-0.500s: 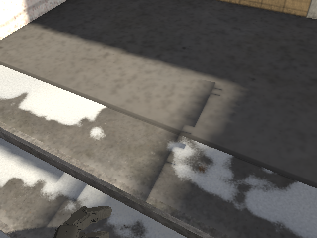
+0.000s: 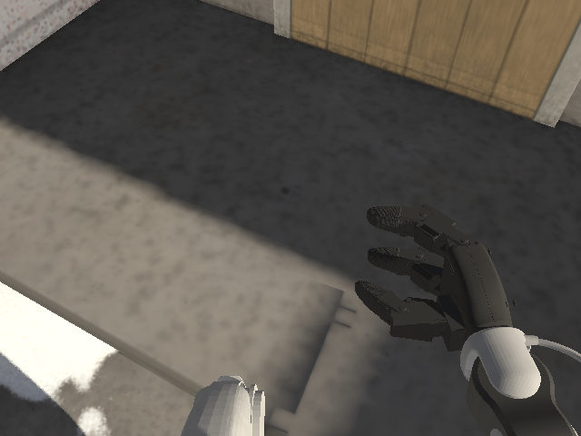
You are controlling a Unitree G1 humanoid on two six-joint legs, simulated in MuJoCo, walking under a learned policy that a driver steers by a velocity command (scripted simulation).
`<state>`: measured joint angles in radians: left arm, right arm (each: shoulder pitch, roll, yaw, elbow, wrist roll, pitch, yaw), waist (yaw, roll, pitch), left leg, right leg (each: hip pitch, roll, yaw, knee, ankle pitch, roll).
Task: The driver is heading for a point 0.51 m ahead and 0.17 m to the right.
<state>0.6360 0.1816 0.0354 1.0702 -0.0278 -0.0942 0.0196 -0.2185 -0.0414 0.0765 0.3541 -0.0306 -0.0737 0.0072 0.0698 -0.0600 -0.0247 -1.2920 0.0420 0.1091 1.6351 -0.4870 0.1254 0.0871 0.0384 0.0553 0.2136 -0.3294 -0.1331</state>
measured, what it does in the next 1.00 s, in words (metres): climbs, turning right: left foot 0.17 m higher, then right foot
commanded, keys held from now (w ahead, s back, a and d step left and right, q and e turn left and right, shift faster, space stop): e+shift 0.34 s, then w+e+shift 0.14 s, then shift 0.52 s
